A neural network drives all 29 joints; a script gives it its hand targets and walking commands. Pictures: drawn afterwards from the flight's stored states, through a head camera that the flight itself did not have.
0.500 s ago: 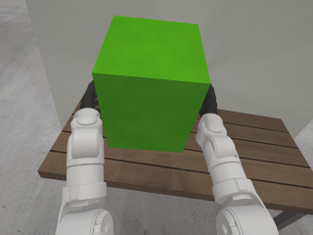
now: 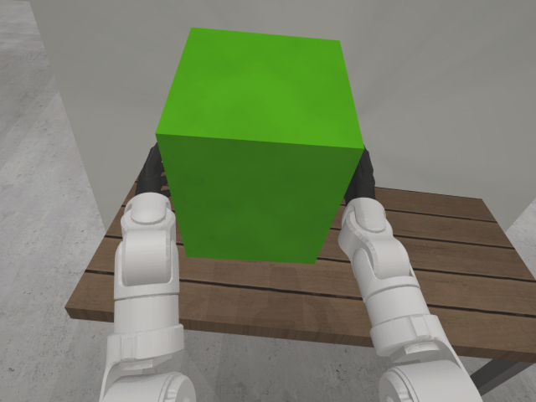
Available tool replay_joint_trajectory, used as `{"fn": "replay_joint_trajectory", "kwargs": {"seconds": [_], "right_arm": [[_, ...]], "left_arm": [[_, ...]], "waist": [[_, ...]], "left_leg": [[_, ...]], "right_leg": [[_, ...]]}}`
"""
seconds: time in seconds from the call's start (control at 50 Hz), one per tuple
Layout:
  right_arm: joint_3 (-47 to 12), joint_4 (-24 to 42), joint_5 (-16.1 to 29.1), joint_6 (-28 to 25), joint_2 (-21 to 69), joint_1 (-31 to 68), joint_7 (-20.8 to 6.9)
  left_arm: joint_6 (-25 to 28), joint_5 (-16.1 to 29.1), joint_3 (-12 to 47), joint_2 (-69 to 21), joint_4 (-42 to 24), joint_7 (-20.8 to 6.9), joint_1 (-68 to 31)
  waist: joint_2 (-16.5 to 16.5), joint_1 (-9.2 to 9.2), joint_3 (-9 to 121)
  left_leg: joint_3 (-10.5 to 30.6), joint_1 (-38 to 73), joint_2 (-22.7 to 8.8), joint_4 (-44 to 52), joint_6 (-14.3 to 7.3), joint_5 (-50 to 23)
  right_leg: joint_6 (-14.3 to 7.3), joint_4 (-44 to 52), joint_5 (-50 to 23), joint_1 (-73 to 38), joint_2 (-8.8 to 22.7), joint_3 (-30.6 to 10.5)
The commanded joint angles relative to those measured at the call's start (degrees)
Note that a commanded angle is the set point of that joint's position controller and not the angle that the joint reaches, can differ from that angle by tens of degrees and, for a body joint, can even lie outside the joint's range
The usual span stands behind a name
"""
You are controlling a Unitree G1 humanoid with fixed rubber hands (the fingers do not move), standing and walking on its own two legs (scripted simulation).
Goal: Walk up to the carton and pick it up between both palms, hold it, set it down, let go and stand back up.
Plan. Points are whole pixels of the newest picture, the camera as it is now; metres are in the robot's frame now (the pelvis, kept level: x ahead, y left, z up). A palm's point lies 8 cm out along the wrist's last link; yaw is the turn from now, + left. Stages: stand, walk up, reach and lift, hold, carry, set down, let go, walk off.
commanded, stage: hold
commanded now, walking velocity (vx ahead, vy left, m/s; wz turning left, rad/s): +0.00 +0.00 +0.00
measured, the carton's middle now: (258, 155) +0.41 +0.01 +0.20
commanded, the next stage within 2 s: none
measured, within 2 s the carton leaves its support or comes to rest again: neither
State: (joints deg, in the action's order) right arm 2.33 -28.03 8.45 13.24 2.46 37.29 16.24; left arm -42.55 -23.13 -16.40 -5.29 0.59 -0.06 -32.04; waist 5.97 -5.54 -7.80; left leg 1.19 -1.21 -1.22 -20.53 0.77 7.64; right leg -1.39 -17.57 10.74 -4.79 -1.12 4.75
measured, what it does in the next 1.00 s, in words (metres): stands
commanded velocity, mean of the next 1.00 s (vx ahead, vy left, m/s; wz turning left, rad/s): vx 0.00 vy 0.00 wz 0.00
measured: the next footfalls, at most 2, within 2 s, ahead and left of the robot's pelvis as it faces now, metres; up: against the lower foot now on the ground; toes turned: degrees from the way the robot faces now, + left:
none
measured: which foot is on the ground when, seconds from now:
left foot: down 0.00-1.00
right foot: down 0.00-1.00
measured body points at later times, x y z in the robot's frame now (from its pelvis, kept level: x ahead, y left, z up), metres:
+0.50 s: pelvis -0.02 -0.01 +0.00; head -0.04 +0.04 +0.45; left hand +0.37 +0.15 +0.16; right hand +0.37 -0.14 +0.18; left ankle +0.06 +0.12 -0.75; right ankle +0.01 -0.10 -0.75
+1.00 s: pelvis -0.01 +0.00 +0.00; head -0.03 +0.05 +0.44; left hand +0.37 +0.16 +0.16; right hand +0.37 -0.13 +0.18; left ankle +0.06 +0.12 -0.75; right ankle +0.01 -0.10 -0.75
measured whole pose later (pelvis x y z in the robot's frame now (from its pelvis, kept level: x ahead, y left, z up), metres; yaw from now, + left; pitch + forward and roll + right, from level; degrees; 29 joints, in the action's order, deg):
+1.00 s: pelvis -0.01 +0.00 +0.00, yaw +1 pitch -12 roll -1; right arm 4.1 -30.1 6.9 12.0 3.6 37.5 15.6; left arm -42.2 -23.1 -16.5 -4.5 3.3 -0.3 -32.9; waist 7.0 -5.4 -7.9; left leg 1.6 -2.0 -1.2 -20.6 0.8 7.0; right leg -1.6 -17.9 10.6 -4.2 -0.9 5.8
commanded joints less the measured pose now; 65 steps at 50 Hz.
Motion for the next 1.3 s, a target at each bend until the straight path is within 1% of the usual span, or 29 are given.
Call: {"fn": "replay_joint_trajectory", "kwargs": {"seconds": [0.0,0.06,0.12,0.16,0.18,0.22,0.24,0.3,0.32,0.36,0.42,0.54,0.56,0.62,0.64,0.66,0.72,0.78,0.8,0.86,0.96,1.04,1.08,1.1,1.12,1.14,1.18,1.24,1.28], "right_arm": [[-21.10,16.15,1.77,-3.05,26.73,39.89,-8.68],[-21.60,21.11,2.10,-4.18,27.25,42.62,-8.53],[-21.20,20.53,1.56,-4.59,26.82,43.19,-8.78],[-22.00,21.54,1.59,-4.54,27.75,42.04,-8.57],[-21.44,20.03,1.07,-4.08,27.25,42.47,-8.45],[-20.45,17.75,0.49,-3.94,27.38,42.50,-8.83],[-20.06,19.26,0.19,-4.56,27.42,44.14,-9.16],[-18.91,16.73,-0.83,-4.84,28.06,45.41,-9.88],[-18.47,16.70,-1.33,-5.05,28.90,44.98,-9.95],[-18.48,16.51,-1.18,-5.60,28.48,47.12,-10.22],[-16.52,12.14,-1.99,-5.10,28.27,43.77,-10.07],[-14.96,10.36,-3.45,-6.27,28.43,48.22,-10.71],[-15.16,11.31,-2.98,-6.86,28.65,49.14,-10.84],[-15.87,12.38,-1.85,-7.35,27.96,49.15,-10.70],[-16.08,12.74,-1.71,-7.34,28.16,49.51,-10.53],[-15.96,12.24,-1.20,-7.19,27.63,48.12,-10.45],[-19.08,14.01,0.24,-6.53,28.65,45.11,-9.75],[-20.18,14.94,1.17,-6.05,28.49,44.53,-9.39],[-20.29,14.98,1.01,-5.57,28.47,43.32,-9.12],[-20.85,17.08,1.49,-5.55,27.33,43.50,-8.90],[-19.42,16.38,0.54,-4.91,27.21,43.62,-9.15],[-21.23,20.74,1.50,-5.46,27.42,44.52,-8.77],[-21.75,21.54,2.04,-5.23,27.74,44.78,-8.81],[-22.00,21.21,1.97,-5.09,27.37,44.16,-8.93],[-21.26,19.94,1.79,-4.87,27.25,42.89,-8.99],[-20.67,18.86,1.08,-4.69,26.48,43.48,-9.05],[-18.83,14.87,0.00,-4.05,25.75,41.63,-9.50],[-16.56,12.88,-1.47,-4.38,25.45,42.93,-10.28],[-15.36,14.07,-2.19,-5.43,26.37,44.32,-10.56]], "left_arm": [[4.91,8.63,26.81,-25.78,-8.84,-10.42,-39.26],[5.14,10.39,29.07,-27.05,-9.73,-10.89,-40.18],[5.65,10.51,30.07,-27.08,-9.13,-10.43,-41.06],[6.01,11.11,30.15,-26.69,-10.44,-10.63,-40.72],[5.83,10.40,29.05,-26.13,-7.84,-10.76,-40.69],[6.23,10.46,28.79,-26.07,-8.15,-10.65,-42.86],[6.08,10.26,28.94,-26.63,-7.14,-10.48,-42.52],[6.37,9.70,26.62,-25.91,-4.35,-10.21,-43.23],[6.58,10.01,27.11,-26.21,-5.26,-10.18,-43.72],[6.64,9.63,26.30,-26.41,-4.26,-9.97,-44.56],[6.66,9.17,25.69,-26.34,-4.06,-10.16,-44.56],[7.12,8.09,22.95,-25.64,1.53,-10.21,-46.23],[7.28,8.14,23.06,-25.94,0.88,-10.09,-46.58],[7.48,9.23,25.26,-27.17,-1.07,-9.41,-46.39],[7.62,9.46,25.31,-26.87,-1.10,-9.29,-46.42],[7.54,9.62,26.27,-27.87,-1.84,-9.10,-45.99],[7.96,10.11,26.87,-26.82,-5.91,-9.26,-45.16],[8.08,10.85,28.86,-27.40,-6.89,-8.89,-45.28],[7.63,10.13,27.82,-26.50,-6.06,-9.08,-43.50],[6.76,10.17,29.15,-26.85,-7.74,-9.39,-42.34],[6.09,9.94,28.13,-26.29,-5.89,-9.75,-42.22],[6.25,10.93,30.44,-27.80,-8.52,-9.77,-41.43],[6.78,11.80,30.98,-27.97,-9.74,-9.38,-42.78],[6.76,11.33,29.96,-27.16,-9.47,-9.28,-41.95],[6.64,11.12,29.94,-27.20,-9.49,-9.33,-42.02],[5.96,9.74,28.02,-26.27,-6.74,-9.56,-40.80],[5.21,8.30,26.34,-25.72,-5.30,-9.93,-40.41],[4.98,8.10,25.14,-25.70,-3.51,-10.23,-41.93],[5.49,9.07,26.58,-26.73,-3.57,-10.24,-43.36]], "waist": [[-7.50,-0.70,28.44],[-8.10,-1.67,32.32],[-9.18,-1.95,31.91],[-8.11,-2.10,33.16],[-7.63,-1.71,31.24],[-8.22,-1.52,30.74],[-8.63,-1.09,31.96],[-7.32,0.25,30.25],[-6.88,-0.39,30.94],[-7.02,0.62,33.03],[-7.30,-1.15,30.86],[-6.66,0.43,31.34],[-7.23,0.93,32.90],[-9.65,0.03,36.46],[-8.85,-0.28,36.56],[-10.23,-1.24,36.20],[-8.66,-1.24,37.82],[-10.55,-1.67,37.06],[-8.95,-1.51,34.67],[-10.41,-1.07,35.38],[-8.70,-1.32,30.49],[-8.85,-2.10,36.06],[-9.23,-1.99,36.47],[-9.10,-1.28,36.06],[-9.36,-1.83,34.54],[-8.76,-0.76,31.99],[-8.47,-0.49,28.38],[-7.91,-0.15,27.10],[-8.45,-1.24,28.77]], "left_leg": [[-3.11,15.58,2.25,1.07,0.06,-16.51],[-2.80,15.44,2.49,0.21,0.38,-17.05],[-2.72,15.77,2.48,0.07,0.51,-16.49],[-2.56,16.62,2.57,-0.09,0.24,-17.17],[-2.71,15.02,2.78,0.53,-0.10,-14.46],[-2.87,13.69,2.67,1.72,-0.28,-11.45],[-2.97,14.05,2.49,1.79,-0.35,-10.57],[-3.18,11.77,2.35,3.50,-1.83,-5.85],[-3.16,12.29,2.21,3.38,-1.88,-6.17],[-3.49,13.52,2.13,2.73,-1.76,-7.81],[-3.30,13.80,2.12,3.15,-1.63,-7.13],[-3.91,11.53,2.41,4.26,-2.86,-1.73],[-4.02,11.74,2.43,3.75,-2.74,-2.70],[-3.50,14.32,2.18,1.82,-1.25,-8.65],[-3.32,14.82,2.32,1.17,-1.27,-9.62],[-2.99,15.83,2.01,1.14,-0.68,-10.81],[-2.87,17.43,2.41,-0.35,-0.14,-16.57],[-2.41,16.63,2.65,-0.81,0.48,-16.83],[-2.41,16.48,2.66,-0.54,0.06,-16.73],[-2.44,16.69,2.39,-0.62,0.58,-17.54],[-2.70,13.96,2.29,1.30,-0.39,-11.99],[-2.09,17.77,2.13,-0.80,0.58,-18.89],[-2.02,18.15,2.18,-1.35,0.86,-19.91],[-2.27,18.17,2.17,-1.21,0.53,-19.52],[-2.20,17.71,2.06,-0.63,0.69,-18.40],[-2.56,16.01,2.05,0.27,0.04,-15.13],[-3.07,14.11,1.70,2.62,-0.51,-9.55],[-3.23,12.72,1.12,4.11,-1.19,-5.45],[-3.14,12.29,1.14,3.87,-1.24,-5.27]], "right_leg": [[4.47,3.00,-13.06,0.93,-1.22,2.10],[4.48,2.62,-14.80,-0.47,-1.22,2.25],[4.28,2.77,-13.34,1.19,-1.06,2.21],[4.77,2.47,-15.29,0.25,-0.98,2.20],[4.82,2.92,-13.18,0.64,-0.65,2.07],[4.74,2.84,-10.23,1.77,-0.45,2.16],[4.37,3.07,-8.61,2.40,-0.52,2.25],[4.11,3.91,-3.45,3.25,-0.15,2.19],[4.23,3.73,-4.18,3.21,-0.13,2.16],[4.09,3.64,-4.41,3.45,-0.35,2.12],[4.28,3.79,-4.42,3.53,-0.21,2.04],[4.39,4.28,-0.42,4.21,0.64,1.77],[4.36,4.02,-0.92,4.02,0.57,1.71],[3.95,3.28,-5.37,3.39,-0.25,2.17],[4.23,3.39,-6.31,3.47,-0.23,2.18],[4.03,3.03,-6.95,3.87,-0.61,2.53],[4.83,2.12,-13.88,0.91,-1.09,2.56],[4.79,1.98,-13.79,1.69,-0.56,2.22],[5.06,2.25,-14.61,1.07,-0.64,2.21],[4.36,1.93,-13.30,1.11,-1.06,2.56],[4.49,3.00,-8.93,2.35,-0.60,2.25],[4.40,2.14,-15.35,0.90,-1.51,2.67],[4.38,2.21,-15.20,1.93,-1.60,2.69],[4.25,2.40,-14.58,1.74,-1.39,2.46],[4.22,2.43,-13.69,2.13,-1.31,2.73],[4.06,3.10,-10.55,2.38,-0.89,2.53],[3.96,3.64,-4.70,3.46,-0.85,2.60],[3.53,4.10,-1.05,4.22,-1.00,2.88],[3.52,3.73,-2.57,3.59,-0.80,2.88]]}}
